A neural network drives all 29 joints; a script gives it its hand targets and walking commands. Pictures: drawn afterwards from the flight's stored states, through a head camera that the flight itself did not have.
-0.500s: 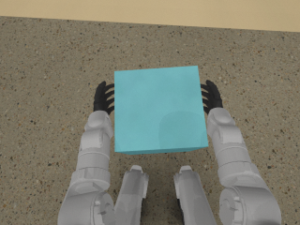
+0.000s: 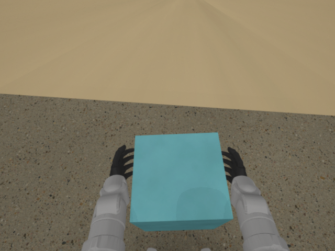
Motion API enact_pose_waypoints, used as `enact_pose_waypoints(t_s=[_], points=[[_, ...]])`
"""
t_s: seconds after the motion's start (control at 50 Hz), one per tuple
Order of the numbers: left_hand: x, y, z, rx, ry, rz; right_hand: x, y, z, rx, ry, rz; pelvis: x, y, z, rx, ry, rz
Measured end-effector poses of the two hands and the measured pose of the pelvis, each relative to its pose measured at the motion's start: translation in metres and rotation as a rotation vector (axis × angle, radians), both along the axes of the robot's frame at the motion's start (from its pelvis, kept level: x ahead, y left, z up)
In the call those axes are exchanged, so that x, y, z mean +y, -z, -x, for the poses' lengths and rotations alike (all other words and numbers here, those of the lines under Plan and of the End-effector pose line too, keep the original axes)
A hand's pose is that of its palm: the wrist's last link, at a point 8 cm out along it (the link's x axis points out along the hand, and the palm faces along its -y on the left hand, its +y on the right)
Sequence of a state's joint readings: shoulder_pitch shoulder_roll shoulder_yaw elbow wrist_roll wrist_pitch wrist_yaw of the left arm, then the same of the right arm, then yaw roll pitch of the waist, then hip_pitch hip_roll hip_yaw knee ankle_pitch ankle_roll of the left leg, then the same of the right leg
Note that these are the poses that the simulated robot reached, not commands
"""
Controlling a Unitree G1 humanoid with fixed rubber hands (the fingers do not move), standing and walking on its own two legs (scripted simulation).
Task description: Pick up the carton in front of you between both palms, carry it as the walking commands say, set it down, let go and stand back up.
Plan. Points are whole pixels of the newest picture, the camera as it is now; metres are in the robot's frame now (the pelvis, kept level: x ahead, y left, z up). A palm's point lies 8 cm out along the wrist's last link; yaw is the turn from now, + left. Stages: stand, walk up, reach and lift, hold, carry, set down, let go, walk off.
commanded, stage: reach and lift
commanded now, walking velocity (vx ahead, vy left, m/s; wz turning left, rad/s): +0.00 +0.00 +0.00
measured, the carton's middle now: (178, 186) +0.32 +0.00 -0.11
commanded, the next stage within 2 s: hold in 1.42 s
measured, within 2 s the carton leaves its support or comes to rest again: neither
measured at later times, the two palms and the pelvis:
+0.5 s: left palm (103, 165) +0.30 +0.15 +0.09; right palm (257, 170) +0.29 -0.15 +0.08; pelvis +0.01 +0.00 +0.06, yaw +0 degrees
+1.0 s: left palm (102, 160) +0.30 +0.15 +0.10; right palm (258, 166) +0.30 -0.15 +0.09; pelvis +0.01 +0.00 +0.06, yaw +0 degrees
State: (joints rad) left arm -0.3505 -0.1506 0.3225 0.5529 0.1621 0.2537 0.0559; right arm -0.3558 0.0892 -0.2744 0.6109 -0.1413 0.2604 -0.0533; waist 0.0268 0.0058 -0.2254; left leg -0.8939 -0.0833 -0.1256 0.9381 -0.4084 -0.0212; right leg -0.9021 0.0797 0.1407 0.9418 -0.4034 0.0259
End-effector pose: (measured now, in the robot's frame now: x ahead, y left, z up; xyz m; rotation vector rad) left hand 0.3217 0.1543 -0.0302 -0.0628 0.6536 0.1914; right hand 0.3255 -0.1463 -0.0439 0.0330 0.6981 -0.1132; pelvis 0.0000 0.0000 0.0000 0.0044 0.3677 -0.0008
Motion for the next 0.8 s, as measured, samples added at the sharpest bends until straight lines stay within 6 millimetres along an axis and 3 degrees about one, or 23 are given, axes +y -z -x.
enact_pose_waypoints(t_s=[0.18, 0.38, 0.62, 0.8], points=[[-0.001, -0.053, 0.010, -0.013, 0.015, -0.005, -0.001, -0.055, 0.012, -0.013, 0.008, 0.007, 0.000, -0.036, -0.012, -0.155, 0.004, 0.000], [0.002, -0.109, 0.020, -0.031, 0.048, -0.021, 0.001, -0.114, 0.026, -0.032, 0.003, 0.041, 0.000, -0.058, -0.014, -0.343, -0.004, 0.006], [-0.002, -0.121, 0.023, 0.004, 0.070, -0.030, -0.002, -0.124, 0.035, 0.005, 0.001, 0.055, 0.004, -0.059, 0.003, -0.423, 0.006, 0.008], [-0.001, -0.127, 0.022, -0.008, 0.067, -0.037, -0.001, -0.130, 0.032, -0.008, -0.002, 0.049, 0.004, -0.061, 0.002, -0.430, 0.006, 0.006]])
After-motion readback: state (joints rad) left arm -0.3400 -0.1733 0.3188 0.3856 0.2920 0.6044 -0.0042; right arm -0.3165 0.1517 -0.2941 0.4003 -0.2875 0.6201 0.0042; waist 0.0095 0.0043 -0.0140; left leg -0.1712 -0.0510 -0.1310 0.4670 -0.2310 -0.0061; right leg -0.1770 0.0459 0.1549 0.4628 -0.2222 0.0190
